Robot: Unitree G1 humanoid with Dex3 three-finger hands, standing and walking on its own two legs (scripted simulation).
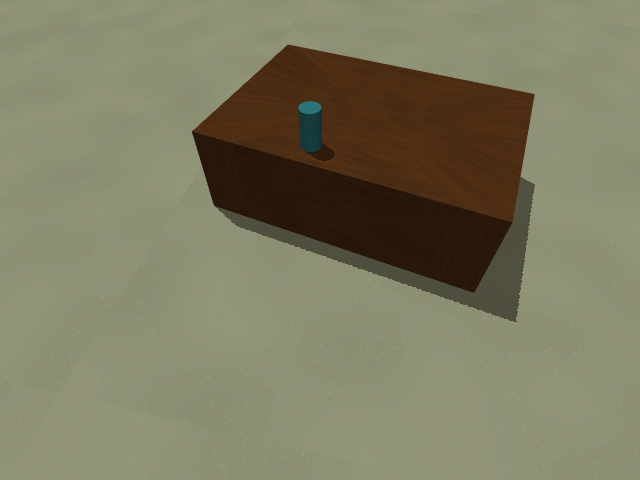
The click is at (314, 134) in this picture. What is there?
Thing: squat round
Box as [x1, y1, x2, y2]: [298, 101, 321, 151]
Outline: 307,101 301,103 298,107 300,146 302,149 306,151 314,151 321,146 321,107 316,102
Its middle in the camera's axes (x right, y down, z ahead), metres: -0.04 -0.39 +1.36
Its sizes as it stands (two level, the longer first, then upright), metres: 0.077 0.077 0.152
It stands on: a support 0.39 m high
